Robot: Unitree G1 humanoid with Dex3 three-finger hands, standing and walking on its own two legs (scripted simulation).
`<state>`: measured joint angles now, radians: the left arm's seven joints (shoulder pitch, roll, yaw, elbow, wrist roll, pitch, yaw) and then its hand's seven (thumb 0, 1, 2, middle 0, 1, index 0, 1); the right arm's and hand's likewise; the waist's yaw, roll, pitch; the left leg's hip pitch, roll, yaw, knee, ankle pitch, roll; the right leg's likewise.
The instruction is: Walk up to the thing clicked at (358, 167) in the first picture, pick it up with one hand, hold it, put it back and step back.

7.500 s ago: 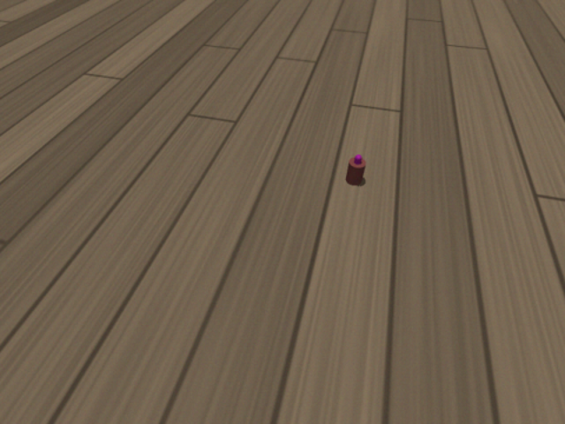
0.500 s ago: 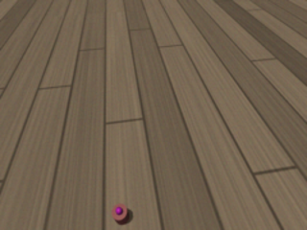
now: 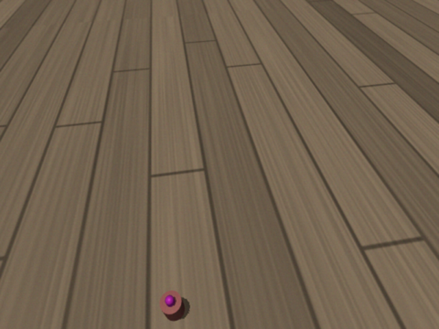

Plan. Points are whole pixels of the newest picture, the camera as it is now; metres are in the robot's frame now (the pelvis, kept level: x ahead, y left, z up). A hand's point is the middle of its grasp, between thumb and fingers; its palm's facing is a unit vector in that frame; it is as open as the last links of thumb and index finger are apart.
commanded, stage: stand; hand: left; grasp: from the side
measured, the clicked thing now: (172, 304) +0.33 +0.21 -0.70
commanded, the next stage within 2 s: go down in 0.62 s
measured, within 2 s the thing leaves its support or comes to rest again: neither
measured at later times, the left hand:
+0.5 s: hand out of the picture +0.07 +0.25 -0.16, palm faces -0.03 -0.94 -0.35, open 7.4 cm
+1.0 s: hand out of the picture +0.16 +0.26 -0.17, palm faces +0.03 -0.94 -0.33, open 11.7 cm
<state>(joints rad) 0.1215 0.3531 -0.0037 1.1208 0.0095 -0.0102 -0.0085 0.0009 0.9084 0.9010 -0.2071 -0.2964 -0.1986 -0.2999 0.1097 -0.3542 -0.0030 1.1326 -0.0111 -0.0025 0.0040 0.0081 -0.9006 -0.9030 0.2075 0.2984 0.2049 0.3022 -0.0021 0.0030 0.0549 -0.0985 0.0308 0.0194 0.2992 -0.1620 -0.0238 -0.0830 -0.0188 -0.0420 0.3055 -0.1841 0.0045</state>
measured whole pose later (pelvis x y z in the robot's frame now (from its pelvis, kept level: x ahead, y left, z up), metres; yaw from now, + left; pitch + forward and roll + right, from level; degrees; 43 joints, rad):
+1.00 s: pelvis -0.01 +0.00 -0.02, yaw +0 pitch +7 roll +0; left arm -0.05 0.35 0.18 1.02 0.06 -0.01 -0.03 0.00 0.41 0.43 -0.07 -0.13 -0.07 -0.12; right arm 0.22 -0.24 -0.02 0.80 0.02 -0.04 -0.03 0.01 -0.94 -0.92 0.21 0.30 0.20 0.30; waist -0.03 -0.02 0.01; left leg -0.45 0.04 0.02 0.61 -0.28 -0.02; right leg -0.43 -0.02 -0.03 0.61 -0.29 0.00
